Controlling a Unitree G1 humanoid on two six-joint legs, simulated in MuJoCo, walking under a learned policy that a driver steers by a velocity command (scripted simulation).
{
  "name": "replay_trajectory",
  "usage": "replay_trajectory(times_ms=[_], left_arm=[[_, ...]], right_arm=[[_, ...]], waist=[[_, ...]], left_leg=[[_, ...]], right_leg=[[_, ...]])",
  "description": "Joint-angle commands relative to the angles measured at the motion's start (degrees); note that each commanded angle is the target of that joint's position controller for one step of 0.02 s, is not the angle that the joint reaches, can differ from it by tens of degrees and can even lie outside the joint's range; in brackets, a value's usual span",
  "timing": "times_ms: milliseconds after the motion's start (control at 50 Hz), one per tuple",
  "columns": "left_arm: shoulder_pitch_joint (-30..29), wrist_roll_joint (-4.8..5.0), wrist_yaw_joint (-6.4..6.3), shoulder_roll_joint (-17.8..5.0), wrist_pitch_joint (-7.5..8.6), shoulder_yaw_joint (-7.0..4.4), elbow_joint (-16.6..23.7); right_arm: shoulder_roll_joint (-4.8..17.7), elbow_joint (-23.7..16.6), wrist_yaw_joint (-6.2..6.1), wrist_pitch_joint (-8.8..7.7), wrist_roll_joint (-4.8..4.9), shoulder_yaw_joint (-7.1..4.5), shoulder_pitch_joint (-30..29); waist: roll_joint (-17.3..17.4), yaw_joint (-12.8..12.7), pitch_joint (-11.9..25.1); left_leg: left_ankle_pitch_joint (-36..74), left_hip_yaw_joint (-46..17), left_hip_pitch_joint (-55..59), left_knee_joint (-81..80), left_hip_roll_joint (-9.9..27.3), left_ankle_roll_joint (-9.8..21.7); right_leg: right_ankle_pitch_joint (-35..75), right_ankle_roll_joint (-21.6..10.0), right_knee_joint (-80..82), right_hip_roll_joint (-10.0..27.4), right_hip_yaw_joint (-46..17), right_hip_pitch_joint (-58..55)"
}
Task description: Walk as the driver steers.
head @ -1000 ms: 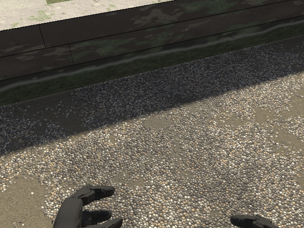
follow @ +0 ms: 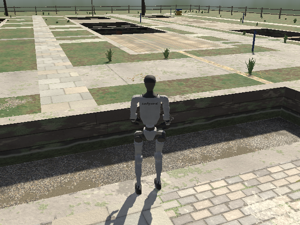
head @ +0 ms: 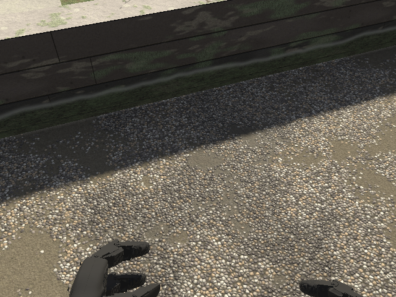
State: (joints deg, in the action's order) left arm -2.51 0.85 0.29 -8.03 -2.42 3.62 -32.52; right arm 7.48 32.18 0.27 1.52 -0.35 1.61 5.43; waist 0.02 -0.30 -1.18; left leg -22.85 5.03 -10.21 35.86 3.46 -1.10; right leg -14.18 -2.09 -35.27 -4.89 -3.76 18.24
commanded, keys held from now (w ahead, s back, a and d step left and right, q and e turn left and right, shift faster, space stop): w+shift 1.00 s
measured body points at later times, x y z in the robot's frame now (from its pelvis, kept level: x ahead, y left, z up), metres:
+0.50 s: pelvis +0.00 +0.00 +0.00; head -0.01 +0.00 +0.45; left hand +0.26 +0.18 -0.04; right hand +0.21 -0.19 -0.07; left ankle -0.04 +0.12 -0.72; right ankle +0.05 -0.09 -0.72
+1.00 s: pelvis +0.00 +0.00 +0.00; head -0.01 +0.00 +0.45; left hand +0.26 +0.18 -0.04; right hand +0.21 -0.19 -0.07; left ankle -0.04 +0.12 -0.72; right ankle +0.05 -0.09 -0.72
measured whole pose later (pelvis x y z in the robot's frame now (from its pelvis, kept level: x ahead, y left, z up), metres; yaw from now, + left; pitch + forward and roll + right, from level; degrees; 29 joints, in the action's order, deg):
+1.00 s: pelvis +0.00 +0.00 +0.00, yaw +0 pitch -3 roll +0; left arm -2.4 0.9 0.3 -8.0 -2.4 3.6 -32.5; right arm 7.4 32.2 0.3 1.5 -0.3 1.7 5.3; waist 0.0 -0.4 -1.2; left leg -22.9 4.7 -10.2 35.9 3.4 -1.2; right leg -14.2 -2.1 -35.3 -4.6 -3.2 18.4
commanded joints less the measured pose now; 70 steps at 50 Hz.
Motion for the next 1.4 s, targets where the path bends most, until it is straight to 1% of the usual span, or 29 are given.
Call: replay_trajectory(times_ms=[20,100,120,200,220,240,300,320,380,400,420,480,500,520,620,680,700,780,800,820,880,900,920,1020,1100,1140,1220,1320,1400], left_arm=[[-6.9,-0.62,-0.23,-3.7,0.75,-1.04,5.9],[-7.3,-0.32,-0.25,-3.6,0.51,-0.98,6.3],[-9.7,0.47,-0.09,-3.2,0.98,-1.02,6.7],[-9.3,0.2,-0.02,-3.2,1.46,-1.05,6.4],[-6.9,-0.61,-0.16,-3.5,1.03,-0.99,6.0],[-6.9,-0.62,-0.23,-3.7,0.77,-1.04,5.9],[-7.2,-0.37,-0.26,-3.6,0.52,-0.99,6.2],[-9.6,0.45,-0.1,-3.1,0.97,-1.02,6.7],[-9.4,0.28,-0.02,-3.2,1.45,-1.05,6.5],[-7.0,-0.57,-0.16,-3.5,1.05,-0.98,6.0],[-6.9,-0.61,-0.23,-3.7,0.81,-1.05,5.9],[-7.1,-0.37,-0.26,-3.6,0.54,-0.99,6.2],[-9.6,0.45,-0.1,-3.1,0.98,-1.03,6.7],[-9.6,0.48,-0.04,-3.0,1.24,-0.98,6.8],[-6.8,-0.62,-0.24,-3.6,0.8,-1.04,5.9],[-7.1,-0.36,-0.27,-3.6,0.54,-0.99,6.2],[-9.6,0.45,-0.11,-3.1,0.99,-1.03,6.7],[-9.2,0.2,-0.03,-3.1,1.49,-1.05,6.4],[-6.8,-0.6,-0.17,-3.5,1.06,-0.99,6.0],[-6.8,-0.62,-0.24,-3.6,0.81,-1.05,5.9],[-7.1,-0.36,-0.27,-3.6,0.56,-0.99,6.3],[-9.5,0.46,-0.11,-3.1,1.01,-1.03,6.7],[-9.6,0.48,-0.05,-3.0,1.27,-0.98,6.8],[-6.7,-0.61,-0.25,-3.6,0.83,-1.05,5.9],[-7.1,-0.32,-0.27,-3.6,0.58,-0.98,6.3],[-9.5,0.48,-0.05,-3.0,1.31,-0.99,6.8],[-3.9,-0.77,-0.52,-4.1,1.06,-1.07,4.8],[-2.7,0.02,-0.81,-5.0,-0.57,-1.36,4.3],[-0.2,-0.47,-1.03,-4.9,-0.71,-1.49,2.4]], right_arm=[[3.0,-5.7,-0.22,-1.16,-0.06,-0.67,-4.9],[3.0,-5.8,-0.23,-1.26,-0.16,-0.59,-4.8],[3.4,-5.7,-0.1,-1.16,-0.04,-0.99,-5.6],[3.6,-5.7,0.0,-1.04,0.11,-1.11,-5.9],[3.3,-5.8,-0.15,-1.12,-0.04,-0.73,-5.2],[3.0,-5.7,-0.2,-1.17,-0.05,-0.65,-4.9],[3.0,-5.8,-0.22,-1.26,-0.14,-0.58,-4.9],[3.4,-5.7,-0.09,-1.16,-0.03,-0.97,-5.7],[3.7,-5.7,0.0,-1.04,0.08,-1.1,-5.9],[3.3,-5.8,-0.15,-1.11,-0.05,-0.71,-5.1],[3.0,-5.7,-0.21,-1.16,-0.05,-0.63,-4.9],[3.0,-5.8,-0.21,-1.26,-0.13,-0.56,-4.9],[3.4,-5.7,-0.07,-1.16,-0.02,-0.95,-5.7],[3.7,-5.8,-0.01,-1.11,-0.02,-1.03,-5.9],[3.0,-5.7,-0.19,-1.16,-0.05,-0.61,-4.9],[3.0,-5.8,-0.2,-1.25,-0.13,-0.55,-4.9],[3.4,-5.7,-0.07,-1.15,-0.02,-0.94,-5.7],[3.6,-5.7,0.04,-1.03,0.12,-1.07,-6.0],[3.2,-5.8,-0.12,-1.11,-0.03,-0.69,-5.2],[3.0,-5.7,-0.18,-1.15,-0.04,-0.6,-4.9],[3.0,-5.8,-0.19,-1.25,-0.13,-0.54,-4.9],[3.3,-5.7,-0.05,-1.15,-0.02,-0.93,-5.8],[3.6,-5.8,0.01,-1.1,-0.01,-1.01,-6.0],[2.9,-5.7,-0.17,-1.15,-0.04,-0.59,-5.0],[3.0,-5.8,-0.18,-1.24,-0.14,-0.52,-4.9],[3.7,-5.8,0.01,-1.11,0.0,-1.0,-5.9],[3.6,-5.2,0.0,-1.04,-0.39,-0.65,-2.7],[3.1,-4.6,0.41,-1.25,-0.5,-0.01,-0.1],[3.6,-2.6,0.45,-1.96,-0.67,0.17,3.3]], waist=[[-0.7,-0.2,6.4],[-0.7,-0.1,6.4],[0.2,0.3,6.4],[0.6,0.1,6.5],[-0.1,-0.4,6.6],[-0.7,-0.2,6.4],[-0.7,-0.2,6.4],[0.2,0.3,6.3],[0.6,0.1,6.6],[-0.2,-0.3,6.6],[-0.7,-0.2,6.4],[-0.6,-0.2,6.4],[0.2,0.3,6.4],[0.7,0.2,6.6],[-0.7,-0.2,6.4],[-0.7,-0.2,6.4],[0.2,0.3,6.3],[0.5,0.1,6.5],[-0.2,-0.4,6.6],[-0.7,-0.2,6.4],[-0.7,-0.2,6.4],[0.1,0.3,6.4],[0.6,0.1,6.6],[-0.7,-0.2,6.4],[-0.7,-0.2,6.4],[0.7,0.1,6.6],[-1.0,-0.1,7.6],[-2.4,0.2,3.6],[-1.8,-0.2,2.4]], left_leg=[[10.2,-2.3,2.4,-4.5,1.5,1.1],[10.2,-2.1,2.6,-4.1,1.5,1.0],[10.3,-2.7,2.8,-4.8,2.1,1.3],[10.1,-3.1,2.7,-5.4,2.3,1.5],[10.1,-2.5,2.5,-4.7,1.7,1.2],[10.2,-2.4,2.4,-4.5,1.4,1.1],[10.1,-2.2,2.4,-4.1,1.4,1.0],[10.2,-2.7,2.7,-4.8,2.0,1.2],[10.1,-3.2,2.8,-5.3,2.3,1.5],[10.1,-2.6,2.5,-4.7,1.7,1.2],[10.2,-2.4,2.4,-4.5,1.4,1.1],[10.1,-2.3,2.4,-4.1,1.4,1.0],[10.2,-2.8,2.7,-4.8,2.0,1.2],[10.0,-3.0,2.7,-5.0,2.3,1.4],[10.2,-2.5,2.3,-4.4,1.4,1.1],[10.1,-2.3,2.4,-4.1,1.3,1.0],[10.3,-2.8,2.6,-4.7,2.0,1.2],[10.2,-3.3,2.6,-5.3,2.2,1.5],[10.1,-2.7,2.4,-4.6,1.6,1.2],[10.2,-2.5,2.3,-4.4,1.3,1.0],[10.1,-2.3,2.3,-4.1,1.3,0.9],[10.3,-2.9,2.6,-4.7,1.9,1.2],[10.1,-3.1,2.6,-5.0,2.2,1.3],[10.2,-2.6,2.3,-4.4,1.3,1.0],[10.1,-2.4,2.4,-4.0,1.3,0.9],[10.1,-3.2,2.6,-4.9,2.2,1.4],[7.0,-3.0,3.0,-4.3,1.1,1.0],[-0.4,-2.9,-0.1,-5.0,0.4,1.1],[-0.1,-4.1,-0.1,-9.3,1.2,1.8]], right_leg=[[7.1,0.7,6.7,4.3,-3.7,0.0],[6.1,0.6,7.1,4.4,-4.0,0.7],[4.3,0.4,6.9,4.0,-3.6,1.0],[5.1,0.5,6.6,4.0,-3.1,0.4],[7.0,0.8,6.6,4.3,-3.3,0.0],[7.0,0.7,6.6,4.3,-3.5,0.0],[6.2,0.6,7.0,4.4,-3.8,0.5],[4.3,0.5,6.8,4.1,-3.5,1.0],[4.9,0.5,6.7,4.0,-3.0,0.5],[6.9,0.8,6.7,4.3,-3.2,0.1],[7.0,0.7,6.6,4.4,-3.5,0.0],[6.1,0.7,6.9,4.5,-3.7,0.5],[4.2,0.5,6.8,4.1,-3.4,1.0],[4.4,0.5,6.8,4.1,-3.1,0.9],[7.0,0.7,6.6,4.4,-3.4,0.0],[6.1,0.7,7.0,4.5,-3.6,0.5],[4.2,0.5,6.8,4.2,-3.3,1.0],[5.0,0.6,6.6,4.1,-2.8,0.4],[6.8,0.8,6.6,4.4,-3.0,-0.1],[6.9,0.7,6.7,4.5,-3.3,0.0],[6.0,0.7,7.0,4.6,-3.6,0.5],[4.1,0.5,6.9,4.2,-3.2,0.9],[4.3,0.5,6.8,4.2,-3.0,0.9],[6.9,0.7,6.7,4.5,-3.2,-0.1],[5.9,0.7,7.1,4.7,-3.5,0.6],[4.3,0.6,6.8,4.2,-2.9,0.8],[7.9,-0.1,6.5,5.0,-4.0,-0.6],[-1.0,-1.1,9.3,6.1,-7.6,2.6],[-1.7,-0.9,12.0,6.6,-8.6,1.4]])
